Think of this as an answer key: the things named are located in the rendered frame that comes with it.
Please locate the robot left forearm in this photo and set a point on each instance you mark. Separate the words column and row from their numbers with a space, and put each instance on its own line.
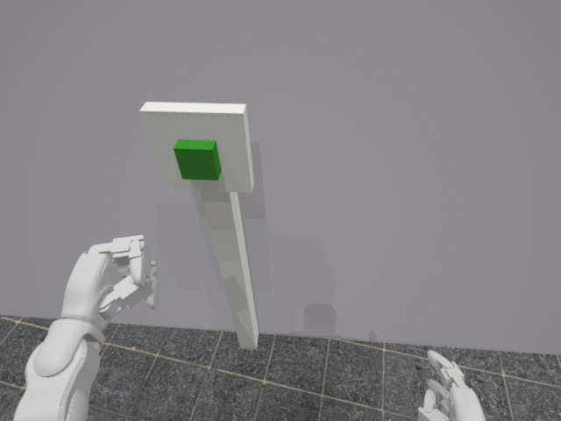
column 60, row 372

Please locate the robot left hand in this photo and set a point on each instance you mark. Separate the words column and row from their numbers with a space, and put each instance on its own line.
column 88, row 293

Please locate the panel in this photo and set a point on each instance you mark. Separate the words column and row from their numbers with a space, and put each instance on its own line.
column 227, row 124

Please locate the robot right hand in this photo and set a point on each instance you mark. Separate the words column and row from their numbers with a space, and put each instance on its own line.
column 458, row 404

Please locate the button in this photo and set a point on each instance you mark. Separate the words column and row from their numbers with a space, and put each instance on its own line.
column 198, row 159

